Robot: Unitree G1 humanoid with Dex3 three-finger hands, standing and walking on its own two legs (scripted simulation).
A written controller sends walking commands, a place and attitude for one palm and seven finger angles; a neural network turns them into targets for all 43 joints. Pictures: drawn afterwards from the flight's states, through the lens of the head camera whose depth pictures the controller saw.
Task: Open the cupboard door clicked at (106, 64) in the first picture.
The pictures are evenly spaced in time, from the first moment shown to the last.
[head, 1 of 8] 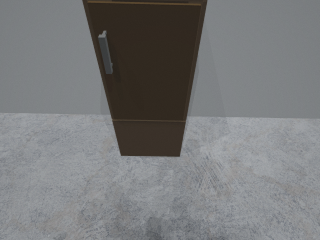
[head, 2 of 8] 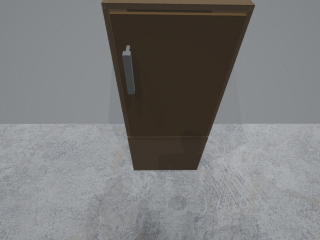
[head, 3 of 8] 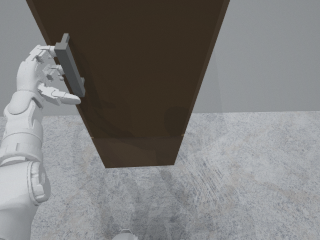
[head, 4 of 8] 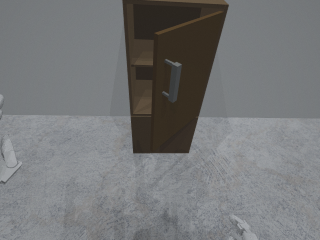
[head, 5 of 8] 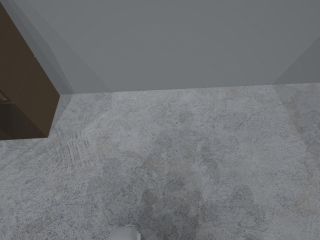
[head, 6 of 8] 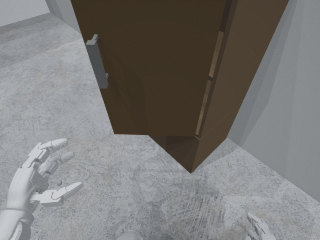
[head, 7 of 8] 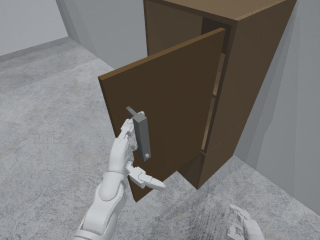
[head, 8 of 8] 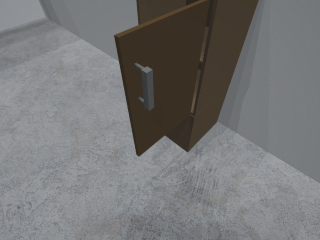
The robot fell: no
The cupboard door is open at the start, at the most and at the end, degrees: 0 89 88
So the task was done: yes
